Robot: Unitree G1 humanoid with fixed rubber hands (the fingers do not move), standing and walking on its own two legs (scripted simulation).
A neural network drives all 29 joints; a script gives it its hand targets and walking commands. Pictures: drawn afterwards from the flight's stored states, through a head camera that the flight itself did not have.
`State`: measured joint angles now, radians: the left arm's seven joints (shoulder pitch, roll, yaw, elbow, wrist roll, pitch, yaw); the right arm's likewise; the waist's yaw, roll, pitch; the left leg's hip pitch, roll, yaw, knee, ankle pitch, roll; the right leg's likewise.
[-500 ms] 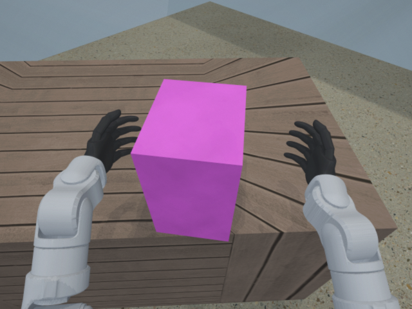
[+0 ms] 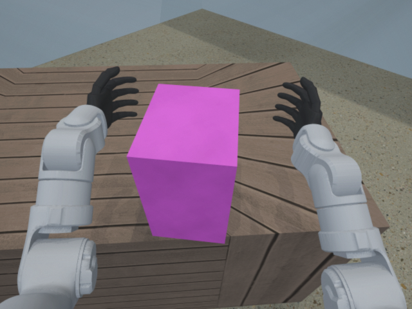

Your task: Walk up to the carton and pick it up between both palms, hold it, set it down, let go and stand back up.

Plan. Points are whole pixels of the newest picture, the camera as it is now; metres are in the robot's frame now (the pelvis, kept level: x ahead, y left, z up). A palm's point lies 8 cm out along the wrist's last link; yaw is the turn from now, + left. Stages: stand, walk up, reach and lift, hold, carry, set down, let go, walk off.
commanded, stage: reach and lift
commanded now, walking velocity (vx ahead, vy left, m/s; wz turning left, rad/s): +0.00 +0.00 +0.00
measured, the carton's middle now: (193, 167) +0.39 +0.02 +0.07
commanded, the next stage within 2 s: none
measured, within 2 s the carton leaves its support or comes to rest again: neither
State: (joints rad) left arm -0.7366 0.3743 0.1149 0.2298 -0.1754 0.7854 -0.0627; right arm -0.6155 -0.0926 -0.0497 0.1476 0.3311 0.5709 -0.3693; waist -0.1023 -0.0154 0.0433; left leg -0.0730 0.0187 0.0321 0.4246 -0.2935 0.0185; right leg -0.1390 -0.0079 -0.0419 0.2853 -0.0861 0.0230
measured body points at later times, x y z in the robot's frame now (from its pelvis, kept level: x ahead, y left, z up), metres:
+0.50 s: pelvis +0.00 +0.00 +0.00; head +0.01 +0.02 +0.45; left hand +0.46 +0.16 +0.20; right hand +0.40 -0.17 +0.18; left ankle -0.04 +0.10 -0.74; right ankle +0.05 -0.14 -0.74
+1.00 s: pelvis +0.00 +0.00 +0.00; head +0.01 +0.02 +0.45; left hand +0.44 +0.15 +0.13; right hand +0.39 -0.15 +0.11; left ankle -0.04 +0.10 -0.74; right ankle +0.05 -0.14 -0.74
